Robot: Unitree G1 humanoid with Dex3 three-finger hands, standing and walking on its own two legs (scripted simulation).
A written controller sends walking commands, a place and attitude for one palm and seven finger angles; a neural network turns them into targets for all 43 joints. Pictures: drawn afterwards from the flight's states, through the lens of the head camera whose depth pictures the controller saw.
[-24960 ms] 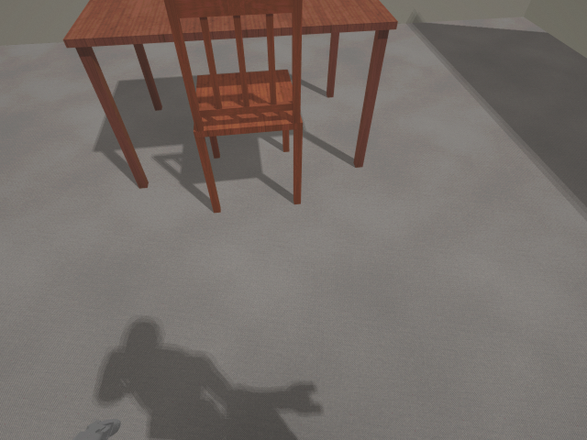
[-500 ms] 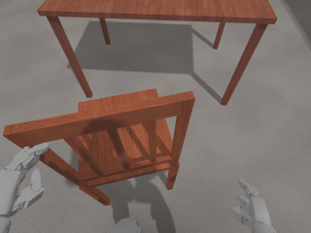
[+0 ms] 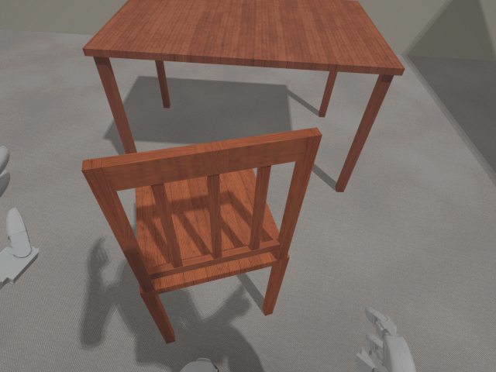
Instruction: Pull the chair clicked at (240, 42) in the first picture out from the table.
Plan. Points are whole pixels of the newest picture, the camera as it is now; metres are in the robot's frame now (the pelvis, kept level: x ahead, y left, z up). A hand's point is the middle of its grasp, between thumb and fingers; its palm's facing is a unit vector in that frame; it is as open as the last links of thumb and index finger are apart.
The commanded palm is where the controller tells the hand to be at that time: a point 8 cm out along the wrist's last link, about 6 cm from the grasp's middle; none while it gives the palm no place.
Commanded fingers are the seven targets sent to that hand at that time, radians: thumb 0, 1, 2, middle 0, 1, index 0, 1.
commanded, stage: step back with the hand held close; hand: left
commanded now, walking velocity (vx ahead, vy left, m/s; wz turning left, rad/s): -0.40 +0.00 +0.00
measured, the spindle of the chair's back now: (215, 220) +0.43 +0.09 -0.06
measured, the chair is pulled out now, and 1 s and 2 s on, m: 0.53 0.53 0.53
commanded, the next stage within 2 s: stop stepping back and stand still in 0.06 s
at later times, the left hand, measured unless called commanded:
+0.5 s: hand out of the picture +0.08 +0.28 +0.18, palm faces +0.46 -0.77 -0.45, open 7.4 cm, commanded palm +0.02 +0.31 +0.20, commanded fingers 0.00 0.90 0.90 -0.20 -0.30 -0.20 -0.30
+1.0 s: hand out of the picture +0.09 +0.28 +0.18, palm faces +0.46 -0.75 -0.47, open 7.4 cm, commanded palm +0.03 +0.31 +0.20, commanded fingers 0.00 0.90 0.90 -0.20 -0.30 -0.20 -0.30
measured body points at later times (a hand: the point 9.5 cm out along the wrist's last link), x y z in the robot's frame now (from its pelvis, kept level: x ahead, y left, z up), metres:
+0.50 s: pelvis -0.11 +0.01 +0.01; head -0.12 +0.02 +0.46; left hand +0.05 +0.32 +0.21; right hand +0.05 -0.22 -0.06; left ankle -0.08 +0.13 -0.72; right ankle -0.08 -0.12 -0.72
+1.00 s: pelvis -0.10 +0.01 +0.01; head -0.10 +0.01 +0.46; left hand +0.06 +0.32 +0.21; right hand +0.05 -0.23 -0.07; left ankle -0.09 +0.11 -0.72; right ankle -0.08 -0.12 -0.72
